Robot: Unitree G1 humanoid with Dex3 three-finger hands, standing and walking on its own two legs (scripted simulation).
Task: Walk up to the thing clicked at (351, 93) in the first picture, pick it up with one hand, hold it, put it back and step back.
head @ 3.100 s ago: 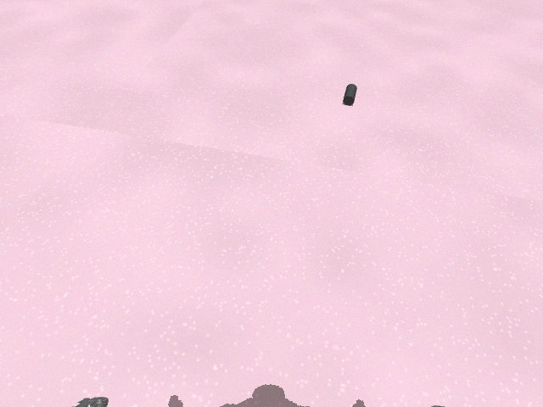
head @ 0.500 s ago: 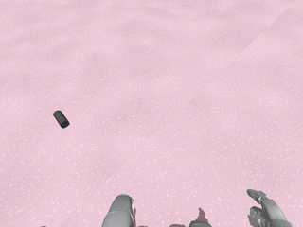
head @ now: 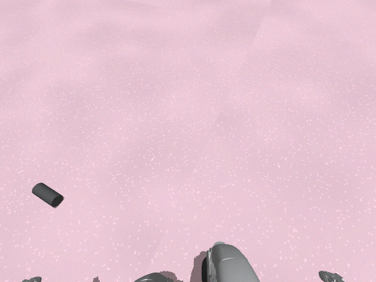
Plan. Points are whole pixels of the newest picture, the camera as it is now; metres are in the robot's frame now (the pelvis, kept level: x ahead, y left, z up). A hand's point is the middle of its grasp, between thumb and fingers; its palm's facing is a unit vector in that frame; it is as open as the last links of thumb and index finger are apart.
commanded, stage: walk up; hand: left
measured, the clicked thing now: (47, 194) +0.62 +0.76 -0.72
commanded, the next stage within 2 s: none
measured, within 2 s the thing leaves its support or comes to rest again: neither
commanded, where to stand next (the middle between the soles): +0.15 +0.70 m, yaw -28 degrees
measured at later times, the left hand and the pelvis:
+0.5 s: hand out of the picture +0.16 +0.58 -0.16, palm faces -0.14 -0.75 -0.64, open 7.4 cm; pelvis +0.04 +0.24 -0.05, yaw -10 degrees
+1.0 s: hand out of the picture +0.21 +0.71 -0.11, palm faces -0.22 -0.75 -0.62, open 7.4 cm; pelvis +0.06 +0.44 -0.02, yaw -16 degrees
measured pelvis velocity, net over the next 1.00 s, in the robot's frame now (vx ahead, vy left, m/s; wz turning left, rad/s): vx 0.06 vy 0.44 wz -0.28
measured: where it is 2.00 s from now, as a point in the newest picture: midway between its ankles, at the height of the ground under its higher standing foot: outside the picture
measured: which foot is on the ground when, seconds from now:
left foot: down 0.00-0.04, up 0.06-0.40, down 0.42-0.76, up 0.78-1.00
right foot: up 0.00-0.00, down 0.02-0.44, up 0.46-0.74, down 0.76-1.00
